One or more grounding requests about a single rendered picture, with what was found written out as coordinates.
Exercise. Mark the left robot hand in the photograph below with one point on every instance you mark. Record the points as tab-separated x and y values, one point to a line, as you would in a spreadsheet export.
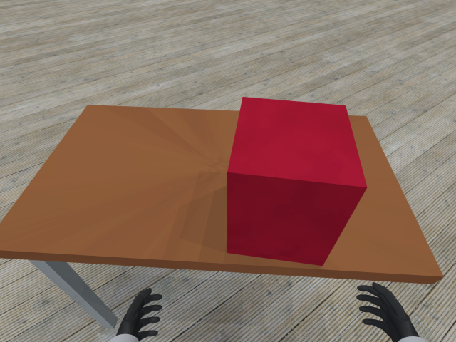
132	322

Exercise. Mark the right robot hand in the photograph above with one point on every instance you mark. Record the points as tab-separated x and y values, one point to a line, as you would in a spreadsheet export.
397	323

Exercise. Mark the carton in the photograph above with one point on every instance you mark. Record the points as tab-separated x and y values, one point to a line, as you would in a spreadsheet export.
293	181

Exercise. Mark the table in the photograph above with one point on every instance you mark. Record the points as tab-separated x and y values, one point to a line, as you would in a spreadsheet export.
140	186

